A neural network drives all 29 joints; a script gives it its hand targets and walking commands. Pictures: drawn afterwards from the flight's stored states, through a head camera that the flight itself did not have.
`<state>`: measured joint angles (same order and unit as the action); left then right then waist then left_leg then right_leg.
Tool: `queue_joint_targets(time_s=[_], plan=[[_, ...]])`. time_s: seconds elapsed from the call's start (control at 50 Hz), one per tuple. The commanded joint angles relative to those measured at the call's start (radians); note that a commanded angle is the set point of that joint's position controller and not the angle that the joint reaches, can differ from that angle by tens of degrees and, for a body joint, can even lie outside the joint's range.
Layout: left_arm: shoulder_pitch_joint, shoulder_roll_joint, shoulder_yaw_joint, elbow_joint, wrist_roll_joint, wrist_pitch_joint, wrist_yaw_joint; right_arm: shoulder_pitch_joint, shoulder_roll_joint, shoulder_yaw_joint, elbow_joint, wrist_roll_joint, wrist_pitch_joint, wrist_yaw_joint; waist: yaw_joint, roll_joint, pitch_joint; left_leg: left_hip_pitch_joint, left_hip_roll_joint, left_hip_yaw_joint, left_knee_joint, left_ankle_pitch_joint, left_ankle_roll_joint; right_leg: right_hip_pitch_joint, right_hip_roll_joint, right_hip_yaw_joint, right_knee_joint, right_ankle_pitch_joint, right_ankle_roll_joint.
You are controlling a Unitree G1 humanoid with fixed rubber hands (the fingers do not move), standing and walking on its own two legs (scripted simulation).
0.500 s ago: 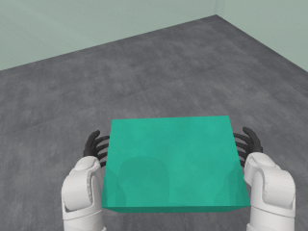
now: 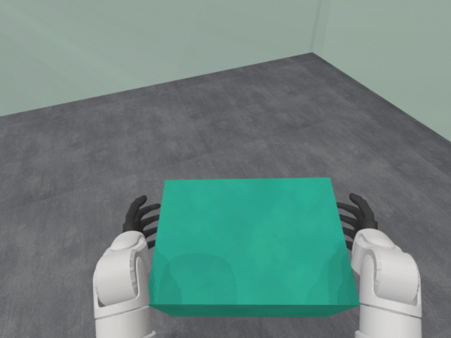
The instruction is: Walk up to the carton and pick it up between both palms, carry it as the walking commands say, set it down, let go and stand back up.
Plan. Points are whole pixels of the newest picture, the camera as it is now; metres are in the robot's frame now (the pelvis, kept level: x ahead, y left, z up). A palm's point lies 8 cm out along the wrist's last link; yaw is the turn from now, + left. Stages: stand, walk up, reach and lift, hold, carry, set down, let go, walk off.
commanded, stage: carry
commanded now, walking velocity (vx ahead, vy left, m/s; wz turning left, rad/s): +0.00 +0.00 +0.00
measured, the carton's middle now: (247, 250) +0.28 +0.00 +0.00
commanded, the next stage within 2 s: hold in 1.34 s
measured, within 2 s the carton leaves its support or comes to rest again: neither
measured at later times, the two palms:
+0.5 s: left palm (134, 265) +0.22 +0.17 +0.08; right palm (377, 261) +0.22 -0.20 +0.07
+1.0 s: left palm (134, 281) +0.19 +0.17 +0.07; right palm (385, 277) +0.20 -0.20 +0.07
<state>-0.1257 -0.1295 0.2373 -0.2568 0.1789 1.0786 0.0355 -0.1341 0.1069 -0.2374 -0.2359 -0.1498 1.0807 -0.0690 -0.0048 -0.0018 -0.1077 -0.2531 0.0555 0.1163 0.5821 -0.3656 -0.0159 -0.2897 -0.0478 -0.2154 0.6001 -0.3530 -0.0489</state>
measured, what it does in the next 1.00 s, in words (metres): shifts its weight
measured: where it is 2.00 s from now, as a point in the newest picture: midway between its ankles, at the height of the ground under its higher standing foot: outside the picture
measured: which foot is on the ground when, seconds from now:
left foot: down 0.00-1.00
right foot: down 0.00-1.00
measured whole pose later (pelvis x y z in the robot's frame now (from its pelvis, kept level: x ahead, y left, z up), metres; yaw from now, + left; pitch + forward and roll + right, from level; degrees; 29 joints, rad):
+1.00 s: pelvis -0.07 -0.01 +0.01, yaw +0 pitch +1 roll +1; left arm -0.13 -0.13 0.24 -0.13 0.20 0.96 0.03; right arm -0.14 0.10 -0.23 -0.12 -0.19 0.97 -0.04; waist 0.01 0.01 -0.09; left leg -0.30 0.07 0.11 0.52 -0.22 -0.02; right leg -0.32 -0.03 -0.24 0.51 -0.21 -0.09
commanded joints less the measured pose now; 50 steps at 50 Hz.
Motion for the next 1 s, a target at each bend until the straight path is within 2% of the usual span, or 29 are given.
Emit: queue_joint_targets(time_s=[0.0, 0.18, 0.32, 0.72, 0.98], plan=[[-0.475, -0.832, -0.768, -0.021, -0.41, 0.011, -0.284, -0.508, 0.833, 0.773, -0.059, 0.428, 0.007, 0.326, 0.007, 0.011, -0.241, 0.033, 0.114, -0.085, -0.064, 0.456, 0.019, 0.172, -0.124, 0.115, -0.044, 0.501, 0.02], [-0.464, -0.812, -0.738, 0.029, -0.387, -0.024, -0.289, -0.491, 0.808, 0.747, -0.013, 0.389, -0.027, 0.325, 0.008, -0.002, -0.189, 0.019, 0.102, -0.083, -0.104, 0.296, 0.019, 0.132, -0.131, 0.135, -0.111, 0.374, 0.012], [-0.478, -0.803, -0.719, 0.06, -0.376, -0.053, -0.294, -0.496, 0.802, 0.73, 0.02, 0.366, -0.057, 0.322, 0.008, -0.009, -0.17, 0.013, 0.094, -0.081, -0.119, 0.229, 0.018, 0.11, -0.136, 0.147, -0.154, 0.298, 0.005], [-0.478, -0.781, -0.689, 0.091, -0.348, -0.103, -0.292, -0.496, 0.783, 0.707, 0.048, 0.343, -0.104, 0.317, 0.011, -0.02, -0.173, 0.001, 0.074, -0.065, -0.115, 0.174, 0.014, 0.07, -0.153, 0.172, -0.242, 0.125, -0.019], [-0.477, -0.765, -0.678, 0.097, -0.34, -0.118, -0.289, -0.483, 0.764, 0.69, 0.056, 0.331, -0.116, 0.314, 0.013, -0.016, -0.18, -0.009, 0.072, -0.066, -0.116, 0.179, 0.017, 0.056, -0.149, 0.17, -0.253, 0.087, -0.021]])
